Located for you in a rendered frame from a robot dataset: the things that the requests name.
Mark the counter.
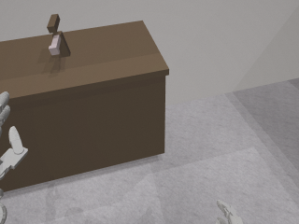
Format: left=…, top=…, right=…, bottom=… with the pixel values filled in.
left=0, top=14, right=169, bottom=192

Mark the robot left hand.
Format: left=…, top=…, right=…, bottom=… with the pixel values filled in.
left=0, top=91, right=28, bottom=180

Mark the robot right hand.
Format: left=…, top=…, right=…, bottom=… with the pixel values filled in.
left=215, top=200, right=244, bottom=224

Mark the tap lever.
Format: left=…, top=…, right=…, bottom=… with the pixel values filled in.
left=49, top=35, right=61, bottom=55

